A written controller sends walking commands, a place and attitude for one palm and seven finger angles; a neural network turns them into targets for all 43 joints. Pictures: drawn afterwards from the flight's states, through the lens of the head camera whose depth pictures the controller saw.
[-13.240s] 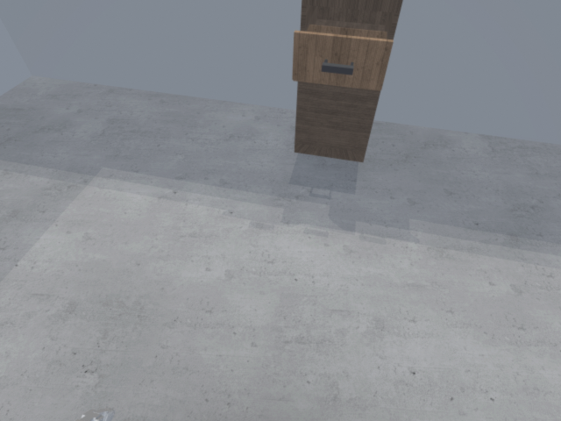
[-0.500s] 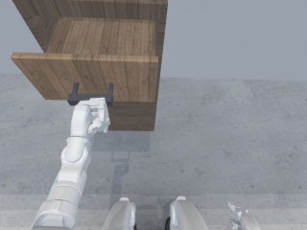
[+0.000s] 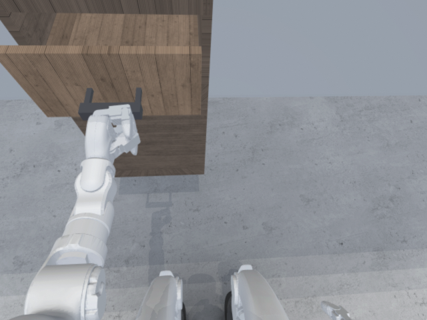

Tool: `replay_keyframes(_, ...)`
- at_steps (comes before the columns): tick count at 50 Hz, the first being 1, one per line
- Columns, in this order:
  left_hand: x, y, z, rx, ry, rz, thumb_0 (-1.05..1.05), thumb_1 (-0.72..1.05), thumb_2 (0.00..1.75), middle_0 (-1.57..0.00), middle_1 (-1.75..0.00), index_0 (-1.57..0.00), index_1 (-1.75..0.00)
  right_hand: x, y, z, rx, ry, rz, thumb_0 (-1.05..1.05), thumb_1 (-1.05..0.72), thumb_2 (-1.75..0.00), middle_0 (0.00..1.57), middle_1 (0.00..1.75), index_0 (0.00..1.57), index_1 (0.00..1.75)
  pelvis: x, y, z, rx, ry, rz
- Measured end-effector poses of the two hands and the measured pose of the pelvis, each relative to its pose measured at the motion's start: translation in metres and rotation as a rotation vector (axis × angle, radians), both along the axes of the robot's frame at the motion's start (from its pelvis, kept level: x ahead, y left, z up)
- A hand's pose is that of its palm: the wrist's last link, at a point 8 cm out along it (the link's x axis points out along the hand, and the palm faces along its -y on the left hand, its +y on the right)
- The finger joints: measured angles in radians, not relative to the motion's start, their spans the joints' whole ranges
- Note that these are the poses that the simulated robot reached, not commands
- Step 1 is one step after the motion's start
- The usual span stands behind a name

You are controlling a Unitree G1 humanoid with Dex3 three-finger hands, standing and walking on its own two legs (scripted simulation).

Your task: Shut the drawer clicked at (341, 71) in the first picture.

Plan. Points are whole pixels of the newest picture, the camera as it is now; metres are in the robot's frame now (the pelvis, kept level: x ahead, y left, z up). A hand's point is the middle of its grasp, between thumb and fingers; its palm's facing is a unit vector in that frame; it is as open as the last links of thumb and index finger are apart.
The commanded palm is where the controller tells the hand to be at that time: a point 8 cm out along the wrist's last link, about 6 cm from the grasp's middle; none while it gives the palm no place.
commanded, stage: push the drawer shut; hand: left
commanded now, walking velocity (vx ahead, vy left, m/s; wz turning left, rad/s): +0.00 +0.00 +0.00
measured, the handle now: (113, 102) +0.53 +0.18 +0.03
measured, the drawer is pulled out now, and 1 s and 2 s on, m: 0.10 0.00 0.00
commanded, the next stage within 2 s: pull the fist back off the drawer in 1.16 s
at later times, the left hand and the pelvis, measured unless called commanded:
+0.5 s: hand (138, 107) +0.51 +0.13 +0.03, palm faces +0.00 -1.00 -0.04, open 3.4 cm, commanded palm +0.50 +0.18 +0.03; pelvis +0.00 +0.00 -0.01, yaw -1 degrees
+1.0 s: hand (135, 91) +0.56 +0.14 +0.03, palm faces -0.01 -1.00 -0.05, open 3.0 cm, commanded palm +0.57 +0.17 +0.03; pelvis -0.01 +0.00 -0.02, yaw -1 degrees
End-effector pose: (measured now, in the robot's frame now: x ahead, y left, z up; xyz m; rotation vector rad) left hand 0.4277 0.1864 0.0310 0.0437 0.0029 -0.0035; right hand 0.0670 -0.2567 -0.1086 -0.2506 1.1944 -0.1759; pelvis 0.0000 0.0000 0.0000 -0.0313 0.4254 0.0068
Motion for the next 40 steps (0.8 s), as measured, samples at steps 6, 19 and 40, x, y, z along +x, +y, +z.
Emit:
replay_keyframes(6,0.015,0.000,0.000,0.000,-0.002,0.004,0.04,0.81,0.90,-1.40,-1.60,-1.40,-1.60,-0.012,-0.002,-0.003,-0.004,0.035,-0.006,0.01,-0.91,-0.90,0.20,0.30,0.20,0.30,-0.002,-0.001,-0.003,-0.001,0.012,0.000)
replay_keyframes(19,0.050,-0.001,0.002,-0.001,0.007,0.004,0.06,0.83,0.90,-1.40,-1.60,-1.40,-1.60,-0.041,-0.004,-0.006,-0.011,0.121,-0.041,0.00,-0.91,-0.90,0.20,0.30,0.20,0.30,-0.003,-0.001,-0.008,-0.008,0.043,-0.008)
replay_keyframes(40,0.100,-0.001,0.002,-0.004,0.021,0.009,0.05,0.82,0.91,-1.40,-1.60,-1.40,-1.60,-0.076,0.002,-0.005,-0.022,0.249,-0.082,0.00,-0.91,-0.90,0.20,0.30,0.20,0.30,-0.001,0.002,-0.015,-0.028,0.095,-0.011)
